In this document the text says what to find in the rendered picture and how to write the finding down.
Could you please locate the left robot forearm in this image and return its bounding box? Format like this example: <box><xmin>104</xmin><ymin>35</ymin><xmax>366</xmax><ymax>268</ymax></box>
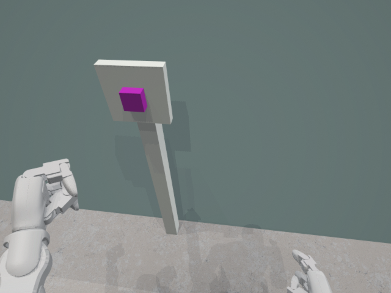
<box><xmin>0</xmin><ymin>228</ymin><xmax>53</xmax><ymax>293</ymax></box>

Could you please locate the robot left hand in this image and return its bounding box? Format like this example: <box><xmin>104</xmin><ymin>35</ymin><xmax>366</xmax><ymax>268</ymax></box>
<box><xmin>11</xmin><ymin>159</ymin><xmax>79</xmax><ymax>233</ymax></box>

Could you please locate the button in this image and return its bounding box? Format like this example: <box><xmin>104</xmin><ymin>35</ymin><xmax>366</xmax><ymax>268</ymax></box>
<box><xmin>119</xmin><ymin>87</ymin><xmax>147</xmax><ymax>112</ymax></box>

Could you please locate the panel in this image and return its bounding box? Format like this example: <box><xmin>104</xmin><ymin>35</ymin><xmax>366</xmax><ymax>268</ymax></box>
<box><xmin>94</xmin><ymin>60</ymin><xmax>179</xmax><ymax>235</ymax></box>

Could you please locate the robot right hand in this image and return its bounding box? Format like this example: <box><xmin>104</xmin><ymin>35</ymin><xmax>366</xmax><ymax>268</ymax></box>
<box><xmin>287</xmin><ymin>250</ymin><xmax>332</xmax><ymax>293</ymax></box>

